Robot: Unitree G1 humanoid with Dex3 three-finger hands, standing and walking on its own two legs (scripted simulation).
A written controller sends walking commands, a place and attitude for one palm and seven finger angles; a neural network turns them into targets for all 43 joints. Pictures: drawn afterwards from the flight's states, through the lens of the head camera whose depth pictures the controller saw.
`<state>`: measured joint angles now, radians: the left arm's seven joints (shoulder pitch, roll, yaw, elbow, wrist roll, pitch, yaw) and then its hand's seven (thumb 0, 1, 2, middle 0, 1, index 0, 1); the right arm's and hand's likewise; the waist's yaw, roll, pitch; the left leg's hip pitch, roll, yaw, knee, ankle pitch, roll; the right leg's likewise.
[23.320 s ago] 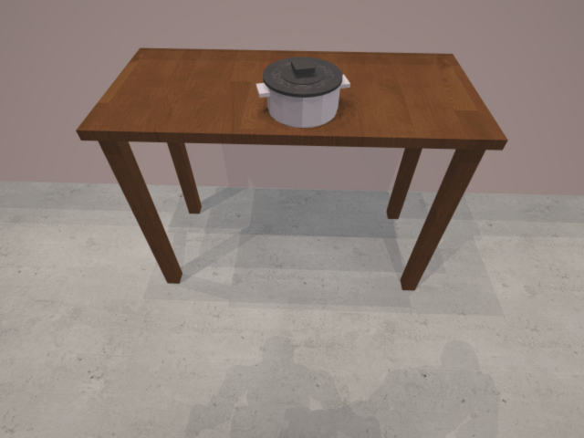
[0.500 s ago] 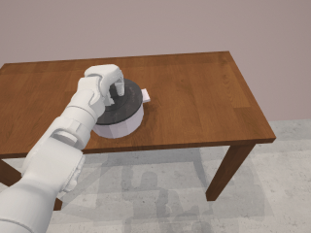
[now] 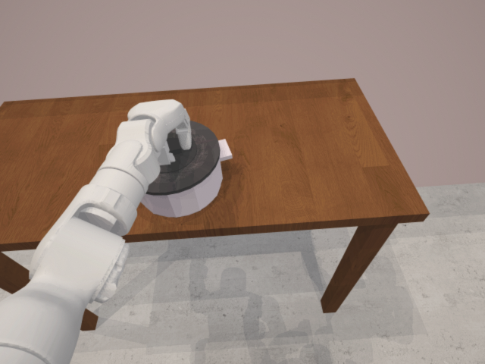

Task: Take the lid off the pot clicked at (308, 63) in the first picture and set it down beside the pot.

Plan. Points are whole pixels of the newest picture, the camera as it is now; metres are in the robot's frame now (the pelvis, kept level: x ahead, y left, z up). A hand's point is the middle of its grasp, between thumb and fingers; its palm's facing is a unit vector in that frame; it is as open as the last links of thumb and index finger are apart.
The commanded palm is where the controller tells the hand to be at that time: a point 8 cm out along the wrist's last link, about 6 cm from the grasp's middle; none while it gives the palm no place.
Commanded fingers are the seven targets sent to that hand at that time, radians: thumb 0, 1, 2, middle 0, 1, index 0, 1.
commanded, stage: lift the lid straight up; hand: left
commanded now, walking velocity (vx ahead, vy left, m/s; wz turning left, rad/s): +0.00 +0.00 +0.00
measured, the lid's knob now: (166, 145) +0.49 +0.13 +0.09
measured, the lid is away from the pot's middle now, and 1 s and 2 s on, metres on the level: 0.00 0.00 0.02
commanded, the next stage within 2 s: move the lid sideways beside the pot in 1.74 s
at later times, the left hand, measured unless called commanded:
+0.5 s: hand (160, 129) +0.46 +0.12 +0.16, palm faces -0.28 -0.05 -0.96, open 6.4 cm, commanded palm +0.45 +0.12 +0.23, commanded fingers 0.00 0.55 1.08 -0.75 -1.03 -1.03 -1.13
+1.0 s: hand (154, 105) +0.46 +0.11 +0.20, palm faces -0.26 -0.04 -0.96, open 6.3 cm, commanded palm +0.46 +0.12 +0.27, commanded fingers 0.00 0.55 1.08 -0.75 -1.03 -1.03 -1.13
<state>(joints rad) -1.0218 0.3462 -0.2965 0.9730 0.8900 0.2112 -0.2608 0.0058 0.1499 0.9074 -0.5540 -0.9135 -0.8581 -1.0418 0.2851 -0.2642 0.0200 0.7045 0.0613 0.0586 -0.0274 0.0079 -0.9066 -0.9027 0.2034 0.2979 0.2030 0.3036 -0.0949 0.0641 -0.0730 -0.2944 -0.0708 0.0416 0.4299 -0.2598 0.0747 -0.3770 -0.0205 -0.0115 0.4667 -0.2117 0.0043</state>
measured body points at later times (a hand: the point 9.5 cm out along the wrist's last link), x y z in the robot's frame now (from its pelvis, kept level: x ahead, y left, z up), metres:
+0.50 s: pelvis +0.00 -0.01 +0.00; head +0.02 -0.04 +0.45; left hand +0.47 +0.12 +0.21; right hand +0.12 -0.25 -0.13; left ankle -0.03 +0.07 -0.74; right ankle +0.01 -0.12 -0.74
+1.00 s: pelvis -0.01 +0.00 +0.00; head +0.01 -0.03 +0.45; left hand +0.47 +0.11 +0.26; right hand +0.07 -0.26 -0.13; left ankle -0.03 +0.07 -0.74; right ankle +0.01 -0.12 -0.74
